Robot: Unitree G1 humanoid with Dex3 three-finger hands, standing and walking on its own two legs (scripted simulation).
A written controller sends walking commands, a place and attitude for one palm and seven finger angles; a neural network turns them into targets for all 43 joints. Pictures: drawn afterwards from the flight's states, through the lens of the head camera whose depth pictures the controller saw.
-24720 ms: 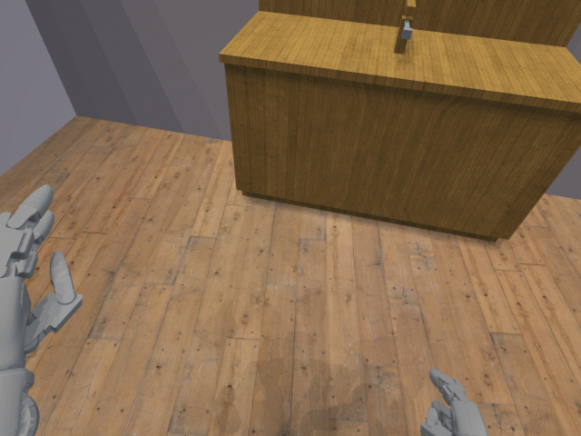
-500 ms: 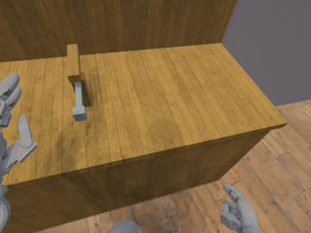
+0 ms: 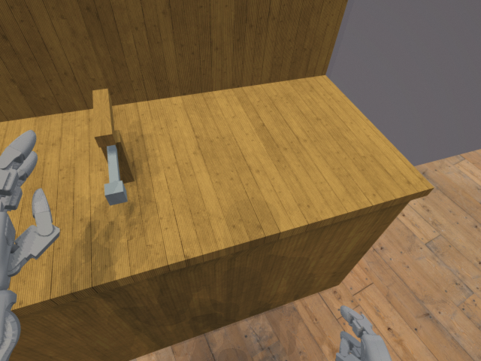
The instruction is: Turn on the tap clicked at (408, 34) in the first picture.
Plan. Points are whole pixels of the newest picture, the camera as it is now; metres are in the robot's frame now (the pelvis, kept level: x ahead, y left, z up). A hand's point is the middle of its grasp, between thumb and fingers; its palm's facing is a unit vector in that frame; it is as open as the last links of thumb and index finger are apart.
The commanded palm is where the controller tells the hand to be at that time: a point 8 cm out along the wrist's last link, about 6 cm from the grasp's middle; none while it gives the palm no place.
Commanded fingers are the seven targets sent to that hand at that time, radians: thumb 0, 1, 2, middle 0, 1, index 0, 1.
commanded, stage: shuffle to correct the standing spot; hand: left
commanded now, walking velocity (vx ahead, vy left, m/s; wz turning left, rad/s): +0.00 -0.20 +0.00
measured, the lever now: (116, 193) +0.34 +0.24 +0.08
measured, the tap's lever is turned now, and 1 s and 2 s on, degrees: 0 0 0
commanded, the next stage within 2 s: none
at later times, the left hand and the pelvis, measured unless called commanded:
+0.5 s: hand (91, 227) +0.23 +0.21 +0.16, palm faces +0.33 -0.85 -0.41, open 7.4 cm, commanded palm +0.17 +0.25 +0.18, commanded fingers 0.00 0.90 0.90 -0.20 -0.30 -0.20 -0.30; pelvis +0.01 -0.03 -0.01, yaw +0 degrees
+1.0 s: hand (82, 234) +0.22 +0.21 +0.16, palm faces +0.34 -0.85 -0.40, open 7.4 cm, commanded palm +0.16 +0.25 +0.18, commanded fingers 0.00 0.90 0.90 -0.20 -0.30 -0.20 -0.30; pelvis +0.00 -0.03 -0.01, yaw +0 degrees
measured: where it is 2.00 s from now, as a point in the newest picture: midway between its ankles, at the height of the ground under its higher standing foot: outside the picture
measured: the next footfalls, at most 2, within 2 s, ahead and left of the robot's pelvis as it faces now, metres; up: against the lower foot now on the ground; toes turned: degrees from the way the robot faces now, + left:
none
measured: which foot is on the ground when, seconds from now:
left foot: down 0.00-1.00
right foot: down 0.00-1.00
